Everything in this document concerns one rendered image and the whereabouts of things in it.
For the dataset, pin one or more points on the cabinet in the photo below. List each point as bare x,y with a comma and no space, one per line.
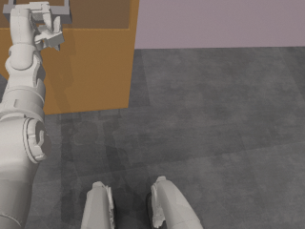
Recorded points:
91,72

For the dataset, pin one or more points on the robot right shin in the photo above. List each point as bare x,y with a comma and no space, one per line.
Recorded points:
158,214

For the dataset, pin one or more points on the robot left hand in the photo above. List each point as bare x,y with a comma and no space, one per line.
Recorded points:
23,29

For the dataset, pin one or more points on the handle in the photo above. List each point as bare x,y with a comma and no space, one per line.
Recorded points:
63,11

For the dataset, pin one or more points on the left robot upper arm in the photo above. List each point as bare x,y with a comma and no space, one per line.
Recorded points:
24,143

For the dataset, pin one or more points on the left robot forearm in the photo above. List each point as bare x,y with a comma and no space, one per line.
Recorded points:
25,93

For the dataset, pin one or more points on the drawer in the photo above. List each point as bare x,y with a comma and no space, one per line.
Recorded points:
85,14

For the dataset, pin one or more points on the robot right thigh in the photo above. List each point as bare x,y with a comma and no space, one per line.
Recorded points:
178,212

